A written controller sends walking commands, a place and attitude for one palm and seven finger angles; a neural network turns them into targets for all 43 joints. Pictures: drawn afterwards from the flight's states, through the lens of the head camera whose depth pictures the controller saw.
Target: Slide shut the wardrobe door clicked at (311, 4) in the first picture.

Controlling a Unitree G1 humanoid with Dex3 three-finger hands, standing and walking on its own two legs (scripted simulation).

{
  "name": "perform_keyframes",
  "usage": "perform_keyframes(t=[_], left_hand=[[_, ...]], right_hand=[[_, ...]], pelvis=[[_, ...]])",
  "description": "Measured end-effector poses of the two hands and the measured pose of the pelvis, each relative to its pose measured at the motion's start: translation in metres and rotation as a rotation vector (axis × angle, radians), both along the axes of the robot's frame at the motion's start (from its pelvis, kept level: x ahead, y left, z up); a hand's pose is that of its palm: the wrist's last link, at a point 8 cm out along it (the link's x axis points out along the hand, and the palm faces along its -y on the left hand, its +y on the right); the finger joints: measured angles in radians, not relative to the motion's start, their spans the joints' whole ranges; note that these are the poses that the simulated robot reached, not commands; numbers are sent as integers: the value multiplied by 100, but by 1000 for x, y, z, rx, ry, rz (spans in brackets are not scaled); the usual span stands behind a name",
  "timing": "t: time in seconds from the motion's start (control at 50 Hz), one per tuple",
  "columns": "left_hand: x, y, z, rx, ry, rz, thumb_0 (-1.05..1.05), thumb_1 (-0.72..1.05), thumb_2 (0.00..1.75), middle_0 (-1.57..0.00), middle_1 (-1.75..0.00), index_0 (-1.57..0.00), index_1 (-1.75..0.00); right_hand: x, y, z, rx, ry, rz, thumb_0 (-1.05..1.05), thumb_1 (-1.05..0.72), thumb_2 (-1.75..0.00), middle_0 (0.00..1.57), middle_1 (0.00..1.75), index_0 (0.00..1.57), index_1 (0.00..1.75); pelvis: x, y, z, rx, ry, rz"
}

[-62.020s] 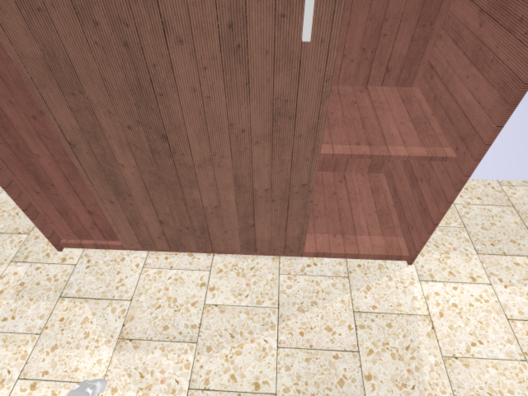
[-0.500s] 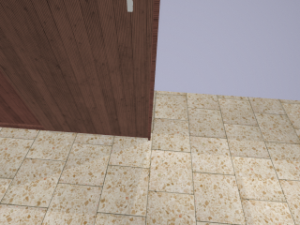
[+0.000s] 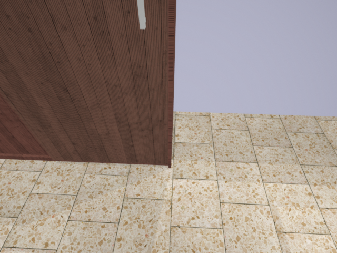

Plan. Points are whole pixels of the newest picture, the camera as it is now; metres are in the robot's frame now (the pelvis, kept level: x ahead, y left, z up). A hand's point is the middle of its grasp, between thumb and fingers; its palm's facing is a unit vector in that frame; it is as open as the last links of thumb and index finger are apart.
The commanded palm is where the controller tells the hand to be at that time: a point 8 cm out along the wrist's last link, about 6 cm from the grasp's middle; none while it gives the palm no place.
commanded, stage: let the arm hang, fingers relaxed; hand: left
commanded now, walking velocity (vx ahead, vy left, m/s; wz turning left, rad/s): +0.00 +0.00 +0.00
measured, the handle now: (141, 1) +0.75 +0.12 +0.26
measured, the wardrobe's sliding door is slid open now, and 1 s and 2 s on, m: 0.00 0.00 0.00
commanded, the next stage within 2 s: look to check the result in 0.14 s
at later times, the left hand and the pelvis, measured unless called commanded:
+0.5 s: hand out of the picture +0.06 +0.22 -0.17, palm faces -0.02 -0.96 -0.28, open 7.4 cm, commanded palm none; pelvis +0.02 +0.00 +0.00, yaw +0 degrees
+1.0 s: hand out of the picture +0.10 +0.22 -0.16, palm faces -0.02 -0.95 -0.30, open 7.4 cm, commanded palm none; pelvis +0.02 +0.00 +0.00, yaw +0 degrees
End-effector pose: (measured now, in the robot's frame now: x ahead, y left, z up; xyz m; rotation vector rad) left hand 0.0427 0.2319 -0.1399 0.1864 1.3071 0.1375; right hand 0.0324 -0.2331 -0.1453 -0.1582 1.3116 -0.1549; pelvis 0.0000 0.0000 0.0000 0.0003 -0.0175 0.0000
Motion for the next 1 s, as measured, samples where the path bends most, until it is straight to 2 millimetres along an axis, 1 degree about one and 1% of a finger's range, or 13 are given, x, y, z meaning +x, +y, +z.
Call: perform_keyframes(t=[0.08,0.16,0.34,0.46,0.6,0.82,1.0], left_hand=[[8,-1,0,-6,-11,-5,0,90,90,-20,-30,-20,-30],[12,2,0,1,-8,-7,0,90,90,-20,-30,-20,-30],[12,19,4,42,21,-3,0,90,90,-20,-30,-20,-30],[15,29,7,66,27,-5,0,90,90,-20,-30,-20,-30],[26,34,10,76,10,-12,0,90,90,-20,-30,-20,-30],[45,35,12,77,-31,-27,0,90,90,-20,-30,-20,-30],[54,39,15,87,-47,-30,0,90,90,-20,-30,-20,-30]], right_hand=[[5,-5,2,-13,-4,2,1,-91,-90,20,29,20,30],[5,-10,4,-24,8,-1,1,-91,-90,20,29,20,30],[0,-20,5,-46,52,-5,1,-91,-90,20,29,20,30],[3,-27,7,-59,61,-1,1,-91,-90,20,30,20,30],[17,-33,9,-72,37,10,1,-91,-90,20,30,20,30],[42,-40,15,-90,-14,29,1,-91,-90,20,30,20,30],[54,-46,19,-104,-36,36,1,-91,-90,20,30,20,30]], pelvis=[[3,-1,0,0,0,-1],[7,-1,1,-1,0,-2],[12,-3,2,-3,0,-2],[15,-3,2,-4,0,-1],[18,-2,3,-3,-1,-1],[22,-2,3,-3,1,0],[25,-3,4,-2,-1,1]])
